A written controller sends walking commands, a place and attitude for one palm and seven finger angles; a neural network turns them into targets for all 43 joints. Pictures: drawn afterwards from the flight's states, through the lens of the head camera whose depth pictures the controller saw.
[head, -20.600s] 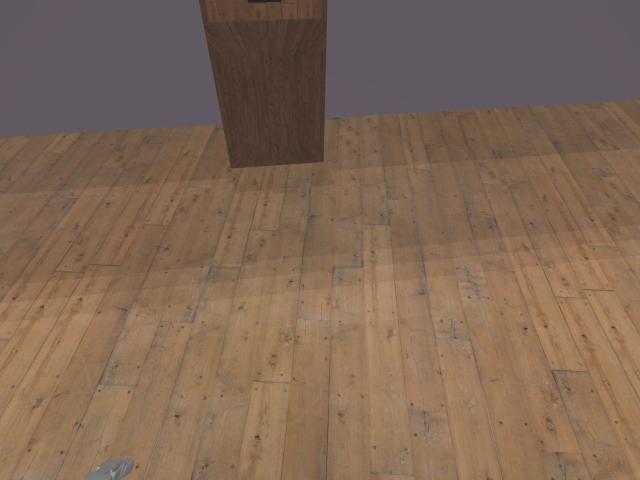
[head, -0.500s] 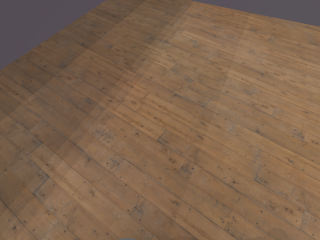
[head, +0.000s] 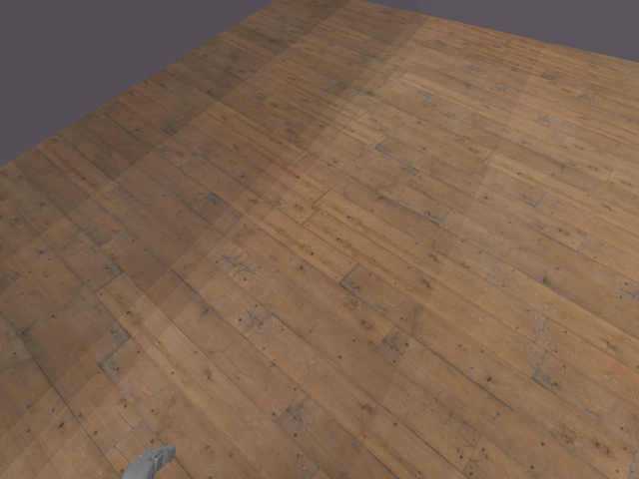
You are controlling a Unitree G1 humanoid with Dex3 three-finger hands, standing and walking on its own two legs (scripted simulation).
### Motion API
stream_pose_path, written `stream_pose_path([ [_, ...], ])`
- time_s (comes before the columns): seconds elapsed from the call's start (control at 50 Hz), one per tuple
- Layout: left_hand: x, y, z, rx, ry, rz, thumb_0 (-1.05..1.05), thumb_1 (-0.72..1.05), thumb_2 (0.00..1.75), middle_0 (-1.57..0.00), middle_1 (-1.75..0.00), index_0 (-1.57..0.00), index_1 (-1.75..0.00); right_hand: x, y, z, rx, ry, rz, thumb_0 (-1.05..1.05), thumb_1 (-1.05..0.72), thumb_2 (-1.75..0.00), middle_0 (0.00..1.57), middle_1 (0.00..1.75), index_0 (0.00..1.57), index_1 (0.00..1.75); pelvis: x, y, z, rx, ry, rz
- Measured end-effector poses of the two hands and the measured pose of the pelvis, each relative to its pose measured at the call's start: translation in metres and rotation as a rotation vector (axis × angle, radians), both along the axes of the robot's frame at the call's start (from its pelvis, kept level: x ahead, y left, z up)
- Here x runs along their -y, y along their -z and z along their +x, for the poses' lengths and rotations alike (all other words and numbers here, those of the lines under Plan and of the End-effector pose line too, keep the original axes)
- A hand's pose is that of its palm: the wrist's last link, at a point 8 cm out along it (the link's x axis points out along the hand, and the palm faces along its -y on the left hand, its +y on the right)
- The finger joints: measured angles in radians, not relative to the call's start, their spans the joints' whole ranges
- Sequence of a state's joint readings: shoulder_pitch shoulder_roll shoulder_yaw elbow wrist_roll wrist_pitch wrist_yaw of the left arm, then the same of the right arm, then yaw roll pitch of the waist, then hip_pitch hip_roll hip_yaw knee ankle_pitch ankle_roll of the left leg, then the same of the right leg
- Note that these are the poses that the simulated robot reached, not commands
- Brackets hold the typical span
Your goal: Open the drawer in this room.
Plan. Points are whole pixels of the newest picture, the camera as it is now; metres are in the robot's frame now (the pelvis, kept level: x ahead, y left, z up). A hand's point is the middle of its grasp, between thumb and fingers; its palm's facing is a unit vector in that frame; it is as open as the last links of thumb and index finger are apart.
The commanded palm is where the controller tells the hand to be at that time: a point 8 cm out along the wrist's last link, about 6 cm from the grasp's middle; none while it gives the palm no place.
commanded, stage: turn or walk to find it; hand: left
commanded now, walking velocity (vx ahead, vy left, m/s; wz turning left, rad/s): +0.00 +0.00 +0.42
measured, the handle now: out of the picture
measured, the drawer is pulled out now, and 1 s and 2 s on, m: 0.00 0.00 0.00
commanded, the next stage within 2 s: stand and wait in 1.12 s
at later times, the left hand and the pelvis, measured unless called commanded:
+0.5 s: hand out of the picture -0.05 +0.19 -0.17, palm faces +0.29 -0.93 -0.24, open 7.3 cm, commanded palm none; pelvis -0.03 -0.01 +0.00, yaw +15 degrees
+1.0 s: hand out of the picture -0.02 +0.21 -0.15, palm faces +0.42 -0.86 -0.28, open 7.3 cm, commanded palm none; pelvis -0.03 -0.02 -0.01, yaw +25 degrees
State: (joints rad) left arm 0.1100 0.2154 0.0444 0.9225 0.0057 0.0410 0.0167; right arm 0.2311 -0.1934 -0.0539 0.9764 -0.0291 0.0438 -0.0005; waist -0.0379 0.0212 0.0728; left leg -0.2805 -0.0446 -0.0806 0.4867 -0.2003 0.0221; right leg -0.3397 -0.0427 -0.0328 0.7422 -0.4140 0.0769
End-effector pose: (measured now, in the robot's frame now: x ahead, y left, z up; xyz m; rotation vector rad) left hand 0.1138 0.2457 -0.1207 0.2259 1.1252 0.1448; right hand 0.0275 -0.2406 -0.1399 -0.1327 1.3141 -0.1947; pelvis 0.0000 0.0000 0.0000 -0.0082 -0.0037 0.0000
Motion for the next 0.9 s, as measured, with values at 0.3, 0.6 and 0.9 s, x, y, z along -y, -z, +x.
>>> stream_pose_path([
  [0.3, 0.039, -0.009, -0.092, -0.049, -0.171, 0.013, 0.00, 0.90, 0.90, -0.20, -0.30, -0.21, -0.30, 0.048, 0.009, -0.003, -0.076, -0.112, 0.012, 0.01, -0.91, -0.90, 0.20, 0.30, 0.20, 0.30, 0.034, -0.003, -0.018, 0.010, -0.153, 0.044],
  [0.6, -0.014, 0.034, -0.219, -0.246, -0.417, -0.050, 0.00, 0.91, 0.90, -0.20, -0.30, -0.20, -0.30, -0.034, -0.015, 0.097, 0.129, -0.391, -0.058, 0.01, -0.91, -0.90, 0.20, 0.30, 0.20, 0.30, -0.009, 0.009, -0.036, 0.002, -0.282, 0.008],
  [0.9, -0.021, 0.006, -0.175, -0.069, -0.448, -0.009, 0.00, 0.91, 0.90, -0.20, -0.30, -0.20, -0.30, -0.046, -0.008, 0.088, 0.083, -0.459, 0.007, 0.01, -0.90, -0.90, 0.21, 0.30, 0.20, 0.30, 0.002, -0.002, -0.038, -0.001, -0.397, 0.004],
])
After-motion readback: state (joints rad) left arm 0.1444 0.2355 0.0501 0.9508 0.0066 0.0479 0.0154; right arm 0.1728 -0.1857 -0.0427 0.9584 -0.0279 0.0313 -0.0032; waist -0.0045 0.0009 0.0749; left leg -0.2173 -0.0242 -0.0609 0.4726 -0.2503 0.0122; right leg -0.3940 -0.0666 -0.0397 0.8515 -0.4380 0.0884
